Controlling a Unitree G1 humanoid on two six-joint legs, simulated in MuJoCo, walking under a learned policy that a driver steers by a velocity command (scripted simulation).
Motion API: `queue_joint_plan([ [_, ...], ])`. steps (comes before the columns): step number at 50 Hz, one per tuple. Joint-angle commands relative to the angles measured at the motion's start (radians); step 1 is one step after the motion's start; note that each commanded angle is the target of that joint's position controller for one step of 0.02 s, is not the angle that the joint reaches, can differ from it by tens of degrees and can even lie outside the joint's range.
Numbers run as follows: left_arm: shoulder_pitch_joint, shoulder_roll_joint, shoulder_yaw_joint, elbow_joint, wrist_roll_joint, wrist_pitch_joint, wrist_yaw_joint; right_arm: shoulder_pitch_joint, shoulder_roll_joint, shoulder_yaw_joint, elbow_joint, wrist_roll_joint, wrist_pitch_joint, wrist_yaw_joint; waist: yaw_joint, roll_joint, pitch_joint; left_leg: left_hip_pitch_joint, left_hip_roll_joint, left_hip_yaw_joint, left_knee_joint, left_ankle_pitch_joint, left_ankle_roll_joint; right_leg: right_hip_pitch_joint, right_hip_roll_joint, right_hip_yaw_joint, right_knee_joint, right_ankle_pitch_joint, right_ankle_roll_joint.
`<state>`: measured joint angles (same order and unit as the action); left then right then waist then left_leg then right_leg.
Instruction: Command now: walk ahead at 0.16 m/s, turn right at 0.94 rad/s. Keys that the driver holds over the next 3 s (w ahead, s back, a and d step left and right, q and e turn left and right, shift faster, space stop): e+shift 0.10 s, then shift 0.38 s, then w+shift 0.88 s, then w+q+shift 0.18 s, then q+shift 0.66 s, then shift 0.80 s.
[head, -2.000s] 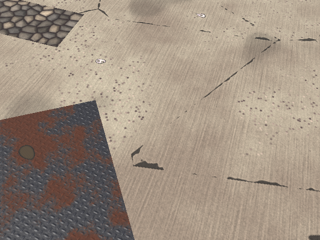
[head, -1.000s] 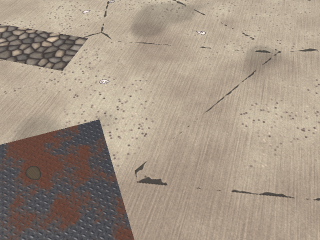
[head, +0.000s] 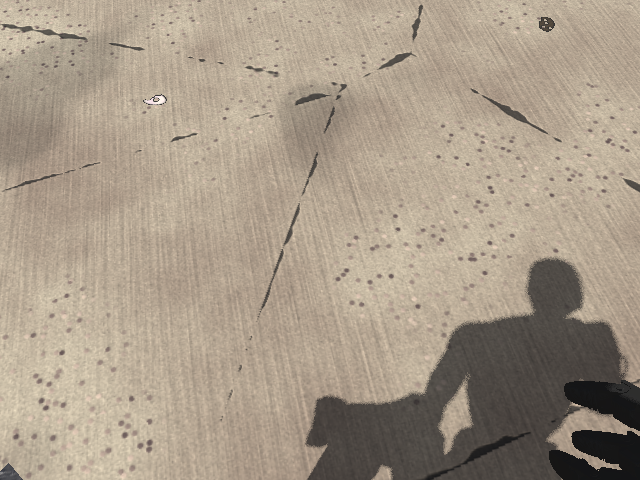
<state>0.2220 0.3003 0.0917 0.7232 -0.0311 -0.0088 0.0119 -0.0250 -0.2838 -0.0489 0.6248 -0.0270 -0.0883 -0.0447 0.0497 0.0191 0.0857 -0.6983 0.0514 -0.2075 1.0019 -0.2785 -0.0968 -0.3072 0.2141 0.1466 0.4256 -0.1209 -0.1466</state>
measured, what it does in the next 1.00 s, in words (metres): walks ahead, turning right: left foot, then right foot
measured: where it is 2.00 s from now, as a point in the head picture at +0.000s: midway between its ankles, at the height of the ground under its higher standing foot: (427, 216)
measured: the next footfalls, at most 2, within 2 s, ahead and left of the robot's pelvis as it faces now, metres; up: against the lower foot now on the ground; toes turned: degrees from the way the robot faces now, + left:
left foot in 0.20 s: +0.28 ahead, +0.12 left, +0.00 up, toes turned -21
right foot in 0.58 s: +0.11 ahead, -0.05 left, +0.00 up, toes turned -14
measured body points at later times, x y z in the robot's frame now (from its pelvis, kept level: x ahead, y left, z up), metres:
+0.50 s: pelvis +0.12 +0.06 +0.00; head +0.16 +0.06 +0.45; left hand +0.34 +0.28 -0.11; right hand +0.19 -0.22 -0.10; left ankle +0.24 +0.14 -0.74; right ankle +0.06 -0.07 -0.70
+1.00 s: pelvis +0.30 +0.03 -0.01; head +0.31 +0.02 +0.44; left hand +0.31 +0.31 -0.13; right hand +0.46 -0.26 -0.09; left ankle +0.45 +0.12 -0.72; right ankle +0.07 -0.04 -0.74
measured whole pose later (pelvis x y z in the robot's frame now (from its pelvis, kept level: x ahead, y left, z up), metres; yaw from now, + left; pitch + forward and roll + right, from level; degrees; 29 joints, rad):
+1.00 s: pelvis +0.30 +0.03 -0.01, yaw -16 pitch +4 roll +1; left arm 0.54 0.27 0.04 0.87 0.03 -0.08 -0.01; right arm 0.08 -0.29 -0.05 0.63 -0.04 0.00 0.07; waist 0.11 0.01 -0.04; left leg -0.57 0.04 0.08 0.62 -0.18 0.05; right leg 0.19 -0.04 0.04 0.13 -0.38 0.01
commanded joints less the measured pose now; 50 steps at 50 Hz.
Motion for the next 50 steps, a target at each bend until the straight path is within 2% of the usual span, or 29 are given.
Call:
queue_joint_plan([
  [1, -0.035, 0.165, 0.048, -0.099, -0.018, 0.031, 0.038, 0.081, -0.067, -0.019, -0.049, 0.011, 0.02, -0.006, -0.056, -0.076, -0.233, 0.169, -0.119, 0.1, -0.178, 0.154, -0.013, 0.024, -0.166, 0.205, 0.0, 0.504, -0.015],
  [5, -0.019, 0.146, 0.047, -0.127, -0.008, 0.053, 0.058, -0.026, -0.089, -0.022, -0.09, 0.019, 0.01, 0.012, -0.017, -0.149, -0.203, 0.148, -0.141, 0.043, -0.364, 0.205, 0.0, 0.098, -0.183, 0.335, 0.042, 0.287, 0.024],
  [9, -0.064, 0.093, 0.021, -0.167, 0.014, 0.05, 0.054, 0.073, -0.115, -0.038, -0.051, 0.016, -0.018, 0.03, -0.049, -0.178, -0.222, 0.329, -0.086, 0.036, -0.555, 0.292, 0.06, 0.141, -0.21, 0.385, 0.178, 0.187, 0.019],
  [10, -0.042, 0.057, 0.004, -0.171, 0.017, 0.049, 0.044, 0.102, -0.115, -0.037, -0.048, 0.007, -0.02, 0.029, -0.052, -0.092, -0.256, 0.487, -0.004, 0.002, -0.63, 0.436, 0.112, 0.088, -0.157, 0.326, 0.307, -0.008, 0.05],
  [11, 0.037, 0.002, -0.016, -0.166, 0.032, 0.05, 0.041, 0.083, -0.134, -0.034, -0.073, -0.009, -0.007, 0.021, -0.001, 0.109, -0.286, 0.667, 0.181, -0.189, -0.598, 0.768, 0.209, -0.065, -0.037, 0.19, 0.539, -0.465, 0.1],
  [12, 0.134, 0.088, 0.002, -0.175, 0.01, 0.045, 0.031, 0.156, -0.163, -0.042, -0.05, -0.03, 0.007, 0.02, 0.043, 0.338, -0.326, 0.738, 0.39, -0.529, -0.646, 0.772, 0.414, -0.235, -0.003, 0.11, 0.718, -0.639, 0.163],
  [13, 0.141, 0.186, 0.024, -0.13, 0.019, 0.048, 0.03, 0.137, -0.121, -0.04, -0.075, -0.004, 0.015, 0.022, 0.013, 0.203, -0.312, 0.698, 0.354, -0.543, -0.631, 0.584, 0.426, -0.254, -0.073, 0.113, 0.855, -0.56, 0.212],
  [14, 0.06, 0.213, 0.033, -0.114, 0.02, 0.061, 0.03, 0.138, -0.076, -0.026, -0.083, 0.007, 0.027, 0.024, -0.028, 0.087, -0.261, 0.64, 0.269, -0.372, -0.612, 0.464, 0.367, -0.26, -0.083, 0.088, 0.913, -0.478, 0.231],
  [15, 0.027, 0.182, 0.026, -0.106, 0.019, 0.075, 0.035, 0.138, -0.076, -0.019, -0.085, 0.009, 0.041, 0.026, -0.032, 0.026, -0.235, 0.578, 0.203, -0.283, -0.622, 0.35, 0.315, -0.246, -0.088, 0.061, 0.934, -0.425, 0.24],
  [17, 0.007, 0.118, 0.005, -0.121, 0.016, 0.077, 0.03, 0.114, -0.094, -0.016, -0.076, 0.009, 0.059, 0.024, -0.02, 0.042, -0.16, 0.448, 0.12, -0.171, -0.673, 0.203, 0.275, -0.207, -0.104, 0.006, 0.861, -0.356, 0.239],
  [20, 0.01, 0.053, -0.019, -0.113, 0.018, 0.064, 0.025, 0.121, -0.086, -0.018, -0.067, 0.006, 0.076, 0.024, -0.03, 0.138, -0.176, 0.457, 0.057, -0.077, -0.71, 0.114, 0.267, -0.123, -0.136, -0.092, 0.611, -0.361, 0.238],
  [24, -0.024, 0.058, -0.024, -0.101, 0.021, 0.05, 0.018, 0.188, -0.116, -0.032, -0.041, 0.016, 0.085, 0.021, -0.079, 0.187, -0.192, 0.508, 0.117, -0.135, -0.715, 0.054, 0.309, -0.034, -0.189, -0.1, 0.337, -0.334, 0.203],
  [25, 0.022, 0.055, -0.025, -0.082, 0.02, 0.048, 0.013, 0.211, -0.109, -0.028, -0.032, 0.018, 0.086, 0.022, -0.066, 0.181, -0.236, 0.488, 0.12, -0.139, -0.734, -0.122, 0.294, 0.04, -0.188, -0.114, 0.264, -0.316, 0.185],
  [26, 0.076, 0.063, -0.021, -0.062, 0.022, 0.044, 0.005, 0.233, -0.147, -0.041, -0.023, 0.037, 0.091, 0.022, -0.047, 0.2, -0.235, 0.422, 0.113, -0.14, -0.768, -0.308, 0.276, 0.122, -0.155, -0.172, 0.203, -0.283, 0.161],
  [27, 0.127, 0.066, -0.019, -0.038, 0.025, 0.037, -0.004, 0.231, -0.168, -0.047, -0.021, 0.049, 0.096, 0.02, -0.017, 0.215, -0.202, 0.319, 0.1, -0.132, -0.8, -0.441, 0.249, 0.209, -0.139, -0.213, 0.144, -0.253, 0.126],
  [28, 0.192, 0.07, -0.02, -0.007, 0.037, 0.027, -0.008, 0.202, -0.159, -0.046, -0.032, 0.049, 0.096, 0.019, 0.025, 0.216, -0.157, 0.209, 0.064, -0.093, -0.809, -0.49, 0.192, 0.299, -0.13, -0.24, 0.083, -0.274, 0.086],
  [29, 0.292, 0.081, -0.02, 0.034, 0.05, 0.012, -0.006, 0.137, -0.115, -0.036, -0.059, 0.046, 0.089, 0.017, 0.079, 0.137, -0.104, 0.044, 0.001, -0.012, -0.669, -0.443, 0.117, 0.418, -0.195, -0.154, -0.037, -0.339, 0.034],
  [30, 0.321, 0.14, -0.006, 0.05, 0.044, -0.007, 0.001, 0.102, 0.0, -0.009, -0.093, 0.058, 0.07, 0.022, 0.073, -0.191, -0.096, -0.147, -0.114, 0.191, -0.225, -0.294, 0.064, 0.457, -0.482, 0.251, -0.174, -0.628, -0.051],
  [31, 0.216, 0.199, 0.007, 0.011, 0.052, -0.031, -0.006, 0.053, -0.072, -0.029, -0.129, 0.082, 0.036, 0.026, 0.053, -0.223, 0.036, -0.308, -0.064, 0.116, -0.096, -0.164, 0.089, 0.298, -0.613, 0.561, -0.321, -0.818, -0.155],
  [32, 0.124, 0.165, -0.002, -0.017, 0.051, -0.058, 0.004, 0.081, -0.105, -0.041, -0.119, 0.091, 0.015, 0.03, -0.007, -0.19, 0.088, -0.331, -0.022, 0.069, -0.023, -0.042, 0.109, 0.27, -0.604, 0.528, -0.341, -0.749, -0.14],
  [33, 0.088, 0.12, -0.014, -0.023, 0.038, -0.078, 0.006, 0.132, -0.11, -0.043, -0.092, 0.071, 0.007, 0.037, -0.036, -0.174, 0.07, -0.328, -0.006, 0.077, 0.001, 0.047, 0.108, 0.292, -0.561, 0.435, -0.32, -0.634, -0.098],
  [35, 0.113, 0.095, -0.026, -0.022, 0.024, -0.086, 0.002, 0.166, -0.089, -0.043, -0.067, 0.036, 0.002, 0.047, -0.035, -0.142, 0.012, -0.273, 0.009, 0.125, 0.032, 0.156, 0.087, 0.299, -0.485, 0.281, -0.306, -0.489, -0.051],
  [36, 0.152, 0.127, -0.014, 0.01, 0.057, -0.074, -0.02, 0.16, -0.077, -0.036, -0.043, -0.059, 0.054, 0.088, -0.026, -0.132, -0.011, -0.156, -0.008, 0.205, 0.034, 0.159, 0.078, 0.202, -0.395, 0.175, -0.356, -0.486, -0.03],
  [38, 0.196, 0.099, -0.016, 0.027, 0.053, -0.069, -0.032, 0.132, -0.065, -0.037, -0.049, -0.032, 0.088, 0.112, -0.007, -0.166, 0.012, -0.125, -0.002, 0.23, 0.031, 0.19, 0.066, 0.172, -0.374, 0.121, -0.373, -0.414, -0.03],
  [40, 0.249, 0.09, -0.017, 0.043, 0.049, -0.07, -0.034, 0.092, -0.067, -0.035, -0.051, -0.013, 0.096, 0.118, 0.013, -0.16, 0.025, -0.142, 0.01, 0.235, -0.03, 0.222, 0.057, 0.213, -0.389, 0.107, -0.386, -0.375, -0.035],
  [44, 0.305, 0.124, -0.008, 0.066, 0.052, -0.078, -0.022, -0.036, -0.065, -0.024, -0.077, -0.008, 0.084, 0.126, 0.066, -0.153, 0.05, -0.103, 0.018, 0.266, -0.245, 0.233, 0.073, 0.307, -0.432, 0.072, -0.403, -0.297, -0.035],
  [47, 0.321, 0.131, -0.009, 0.096, 0.057, -0.079, -0.013, -0.085, -0.072, -0.019, -0.1, -0.007, 0.075, 0.13, 0.072, -0.157, 0.081, -0.038, 0.011, 0.288, -0.359, 0.155, 0.124, 0.369, -0.472, 0.039, -0.401, -0.174, -0.035],
  [49, 0.302, 0.145, -0.009, 0.117, 0.059, -0.075, -0.01, -0.032, -0.077, -0.019, -0.097, -0.012, 0.071, 0.116, 0.026, -0.178, 0.064, 0.116, -0.036, 0.326, -0.424, 0.03, 0.172, 0.365, -0.478, -0.017, -0.311, 0.164, -0.023],
  [50, 0.299, 0.16, -0.007, 0.13, 0.058, -0.076, -0.01, 0.066, -0.092, -0.028, -0.072, -0.013, 0.068, 0.099, -0.026, -0.182, 0.001, 0.278, -0.087, 0.348, -0.433, -0.016, 0.196, 0.351, -0.473, -0.052, -0.173, 0.504, -0.017],
])
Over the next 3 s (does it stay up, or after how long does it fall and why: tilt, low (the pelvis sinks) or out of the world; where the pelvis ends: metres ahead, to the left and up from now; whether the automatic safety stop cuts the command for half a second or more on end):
stays up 1.21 -0.14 0.00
